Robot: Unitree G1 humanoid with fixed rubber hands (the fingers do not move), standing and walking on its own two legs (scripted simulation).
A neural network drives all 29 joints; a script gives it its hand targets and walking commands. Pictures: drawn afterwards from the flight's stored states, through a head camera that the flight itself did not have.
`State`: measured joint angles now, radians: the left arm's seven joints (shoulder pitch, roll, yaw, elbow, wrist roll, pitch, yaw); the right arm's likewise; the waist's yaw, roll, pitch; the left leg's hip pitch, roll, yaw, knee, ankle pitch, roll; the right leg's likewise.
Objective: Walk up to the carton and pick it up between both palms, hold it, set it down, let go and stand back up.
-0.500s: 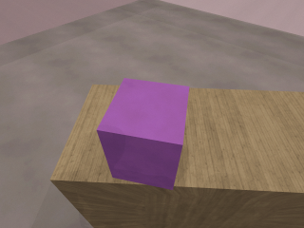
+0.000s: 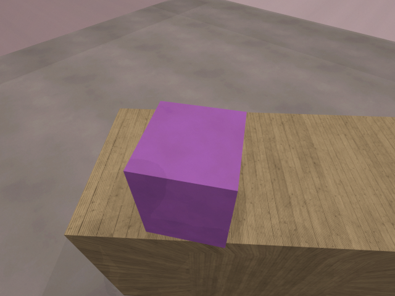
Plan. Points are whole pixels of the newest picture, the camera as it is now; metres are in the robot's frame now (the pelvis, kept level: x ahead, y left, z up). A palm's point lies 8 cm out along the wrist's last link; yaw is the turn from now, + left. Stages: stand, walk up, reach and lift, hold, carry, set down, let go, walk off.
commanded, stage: stand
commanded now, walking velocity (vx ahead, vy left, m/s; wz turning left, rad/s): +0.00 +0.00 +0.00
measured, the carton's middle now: (193, 175) +0.40 +0.01 +0.01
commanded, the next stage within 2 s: none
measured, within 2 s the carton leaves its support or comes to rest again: neither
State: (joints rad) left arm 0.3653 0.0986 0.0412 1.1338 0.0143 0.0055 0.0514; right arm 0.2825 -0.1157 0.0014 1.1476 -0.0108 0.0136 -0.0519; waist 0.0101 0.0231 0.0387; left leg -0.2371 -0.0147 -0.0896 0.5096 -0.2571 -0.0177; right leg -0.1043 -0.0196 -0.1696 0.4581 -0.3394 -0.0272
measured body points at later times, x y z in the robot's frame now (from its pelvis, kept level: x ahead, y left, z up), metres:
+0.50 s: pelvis +0.01 -0.01 +0.00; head +0.03 -0.01 +0.45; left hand -0.03 +0.20 -0.16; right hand +0.00 -0.22 -0.17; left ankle +0.01 +0.13 -0.74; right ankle -0.05 -0.09 -0.74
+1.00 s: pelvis +0.01 +0.00 +0.00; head +0.03 -0.01 +0.45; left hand -0.04 +0.21 -0.16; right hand +0.01 -0.22 -0.17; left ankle +0.01 +0.13 -0.74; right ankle -0.06 -0.09 -0.74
